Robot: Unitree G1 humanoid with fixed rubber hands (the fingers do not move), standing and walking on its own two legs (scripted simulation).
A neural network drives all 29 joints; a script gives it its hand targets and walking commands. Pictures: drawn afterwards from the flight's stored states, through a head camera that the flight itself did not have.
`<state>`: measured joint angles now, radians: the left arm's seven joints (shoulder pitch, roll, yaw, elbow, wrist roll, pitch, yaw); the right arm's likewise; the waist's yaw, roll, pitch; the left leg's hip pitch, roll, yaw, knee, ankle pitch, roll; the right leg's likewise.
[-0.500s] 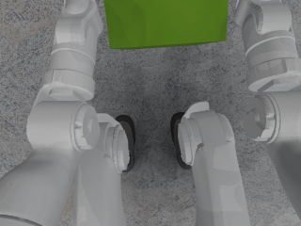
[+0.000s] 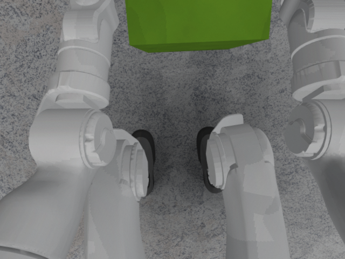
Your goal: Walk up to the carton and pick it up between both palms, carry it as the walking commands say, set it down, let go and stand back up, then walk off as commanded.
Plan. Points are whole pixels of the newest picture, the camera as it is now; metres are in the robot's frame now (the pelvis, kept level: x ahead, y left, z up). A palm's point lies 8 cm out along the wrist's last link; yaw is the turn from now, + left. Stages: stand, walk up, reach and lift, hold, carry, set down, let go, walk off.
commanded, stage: set down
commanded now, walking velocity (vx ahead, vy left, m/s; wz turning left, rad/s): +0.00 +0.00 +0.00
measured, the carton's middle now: out of the picture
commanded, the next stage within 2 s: none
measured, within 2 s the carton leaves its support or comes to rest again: neither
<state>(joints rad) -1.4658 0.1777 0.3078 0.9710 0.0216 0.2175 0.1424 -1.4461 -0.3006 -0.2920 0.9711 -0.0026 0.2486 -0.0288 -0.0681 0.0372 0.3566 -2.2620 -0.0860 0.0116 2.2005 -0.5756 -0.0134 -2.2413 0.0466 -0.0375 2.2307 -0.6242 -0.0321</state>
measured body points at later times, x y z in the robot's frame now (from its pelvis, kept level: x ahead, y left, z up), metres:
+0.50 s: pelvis +0.00 +0.00 +0.00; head +0.37 -0.03 +0.25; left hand +0.58 +0.09 -0.17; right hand +0.55 -0.22 -0.17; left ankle +0.11 +0.11 -0.33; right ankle +0.10 -0.10 -0.33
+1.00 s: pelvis +0.00 +0.00 +0.00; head +0.37 -0.03 +0.24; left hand +0.57 +0.09 -0.18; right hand +0.55 -0.22 -0.17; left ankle +0.11 +0.11 -0.33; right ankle +0.10 -0.10 -0.33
